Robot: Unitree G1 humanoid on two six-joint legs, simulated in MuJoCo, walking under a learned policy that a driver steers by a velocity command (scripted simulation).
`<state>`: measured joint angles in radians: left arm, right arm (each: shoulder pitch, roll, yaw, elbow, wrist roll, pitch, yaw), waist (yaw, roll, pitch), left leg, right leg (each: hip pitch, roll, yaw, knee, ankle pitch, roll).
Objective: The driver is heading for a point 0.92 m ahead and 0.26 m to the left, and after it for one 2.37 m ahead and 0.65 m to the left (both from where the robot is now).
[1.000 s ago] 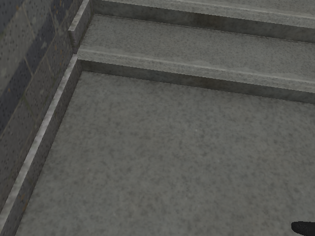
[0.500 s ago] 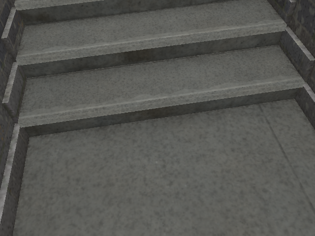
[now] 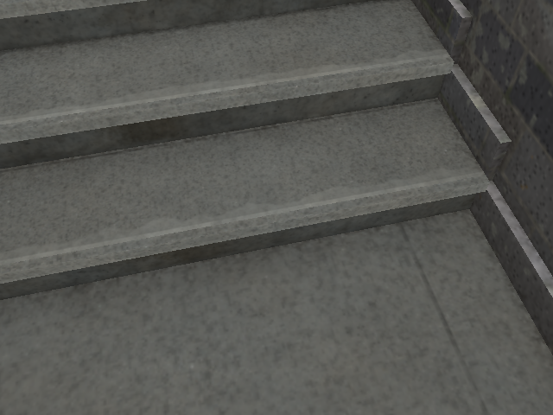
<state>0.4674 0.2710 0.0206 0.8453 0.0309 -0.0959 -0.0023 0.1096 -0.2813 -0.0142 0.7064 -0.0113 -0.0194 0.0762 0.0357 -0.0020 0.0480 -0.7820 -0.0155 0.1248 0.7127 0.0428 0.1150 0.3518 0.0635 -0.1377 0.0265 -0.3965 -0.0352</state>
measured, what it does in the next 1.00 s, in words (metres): climbs, turning left: left foot, then right foot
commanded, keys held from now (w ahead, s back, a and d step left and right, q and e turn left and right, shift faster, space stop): w+q+shift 0.74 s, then w+shift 0.04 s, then e+shift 0.22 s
